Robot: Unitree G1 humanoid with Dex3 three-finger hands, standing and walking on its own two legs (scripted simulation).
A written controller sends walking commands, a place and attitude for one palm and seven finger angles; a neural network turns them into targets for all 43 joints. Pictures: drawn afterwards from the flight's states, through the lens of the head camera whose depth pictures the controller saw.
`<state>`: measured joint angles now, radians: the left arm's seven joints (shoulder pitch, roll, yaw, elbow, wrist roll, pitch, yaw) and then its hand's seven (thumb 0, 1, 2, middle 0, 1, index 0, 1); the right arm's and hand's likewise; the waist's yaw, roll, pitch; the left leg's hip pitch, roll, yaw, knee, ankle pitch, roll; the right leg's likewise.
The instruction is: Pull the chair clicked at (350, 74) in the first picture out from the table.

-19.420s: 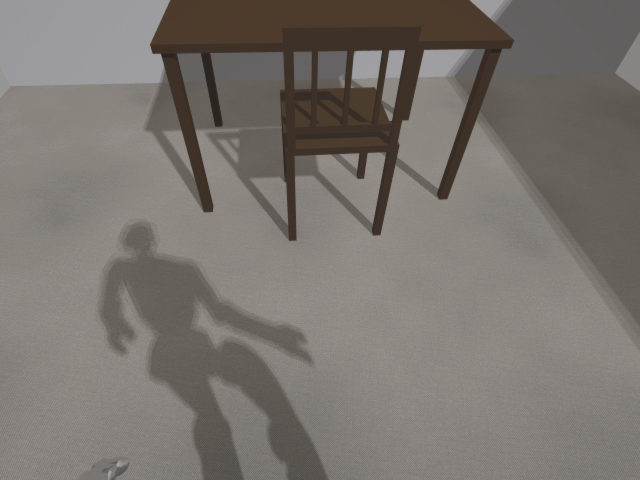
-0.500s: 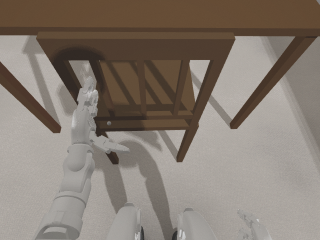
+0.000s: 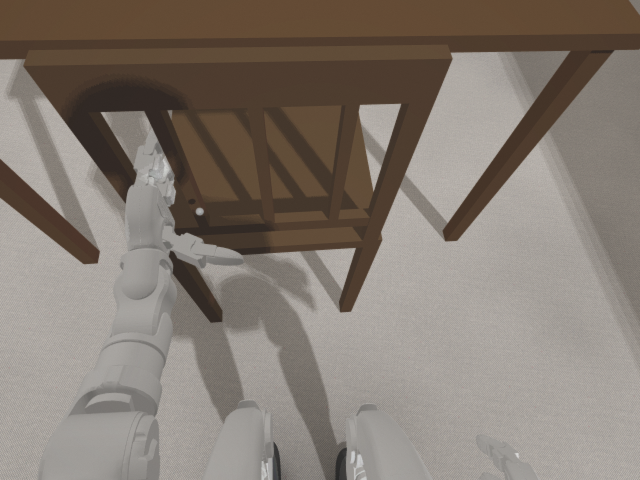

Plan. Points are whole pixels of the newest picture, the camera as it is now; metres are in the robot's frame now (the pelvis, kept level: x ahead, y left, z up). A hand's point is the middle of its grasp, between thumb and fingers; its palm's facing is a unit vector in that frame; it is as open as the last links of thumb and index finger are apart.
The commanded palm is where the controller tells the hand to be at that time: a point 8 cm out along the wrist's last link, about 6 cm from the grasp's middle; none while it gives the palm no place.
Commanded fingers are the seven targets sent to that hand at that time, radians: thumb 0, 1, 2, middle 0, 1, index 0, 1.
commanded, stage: push the fingers through the gap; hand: left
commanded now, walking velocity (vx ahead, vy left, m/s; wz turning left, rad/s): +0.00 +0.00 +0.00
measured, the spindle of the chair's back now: (263, 172) +0.50 +0.06 +0.02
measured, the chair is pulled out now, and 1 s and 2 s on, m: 0.00 0.00 0.02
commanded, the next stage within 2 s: hook a spindle and tug to test in 0.54 s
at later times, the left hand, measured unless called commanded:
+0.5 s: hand (194, 195) +0.46 +0.14 +0.03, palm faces +0.07 -1.00 -0.04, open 16.9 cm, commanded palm +0.43 +0.19 +0.02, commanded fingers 0.00 -0.50 0.30 -0.06 -0.08 -0.06 -0.08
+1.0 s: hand (204, 198) +0.46 +0.13 +0.03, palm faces +0.06 -1.00 -0.04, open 15.4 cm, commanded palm +0.43 +0.18 +0.02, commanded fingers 0.00 -0.28 0.40 -0.39 -1.12 -0.39 -1.12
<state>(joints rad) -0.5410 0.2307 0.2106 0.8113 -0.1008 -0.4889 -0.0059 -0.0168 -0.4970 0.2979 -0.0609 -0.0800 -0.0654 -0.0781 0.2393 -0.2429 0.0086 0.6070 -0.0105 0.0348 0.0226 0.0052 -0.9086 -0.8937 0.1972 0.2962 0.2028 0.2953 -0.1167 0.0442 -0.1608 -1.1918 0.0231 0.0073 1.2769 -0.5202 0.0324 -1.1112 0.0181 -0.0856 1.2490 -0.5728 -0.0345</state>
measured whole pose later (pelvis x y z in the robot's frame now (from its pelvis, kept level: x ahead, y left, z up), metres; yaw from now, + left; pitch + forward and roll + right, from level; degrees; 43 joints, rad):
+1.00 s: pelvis +0.00 +0.00 +0.00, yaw +0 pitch +26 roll -3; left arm -0.60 0.23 0.22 0.88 -0.07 -0.52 0.03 -0.02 -0.49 0.30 -0.23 -0.61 -0.23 -0.61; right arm 0.26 -0.23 0.01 0.60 -0.02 0.09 0.05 0.00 -0.91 -0.89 0.20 0.30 0.20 0.30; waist -0.12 0.05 -0.17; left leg -1.19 0.02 0.02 1.27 -0.52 0.04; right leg -1.12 0.02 -0.07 1.24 -0.57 -0.03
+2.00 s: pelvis +0.03 +0.01 +0.02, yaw -1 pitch +25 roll -2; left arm -0.35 0.16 0.12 0.60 -0.11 -0.49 0.05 0.01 0.79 0.81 -0.37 -1.38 -0.38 -1.41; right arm 0.25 -0.23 -0.01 0.57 -0.01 0.08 0.06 0.00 -0.91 -0.89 0.20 0.30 0.20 0.30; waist -0.09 0.04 -0.17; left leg -1.10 0.02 0.03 1.21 -0.55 0.04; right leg -1.03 0.02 -0.06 1.18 -0.59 -0.02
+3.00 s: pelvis +0.00 +0.01 +0.12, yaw -2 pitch +6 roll -1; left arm -0.39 0.16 0.01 0.87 -0.07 -0.20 0.07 0.04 0.77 0.80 -0.25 -1.11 -0.50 -1.45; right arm 0.21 -0.21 0.02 0.60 0.04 0.15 -0.08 0.00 -0.91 -0.89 0.20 0.30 0.20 0.30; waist -0.08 0.04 0.11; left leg -0.41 0.01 0.08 0.51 -0.20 0.05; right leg -0.36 0.02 -0.01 0.49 -0.24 -0.01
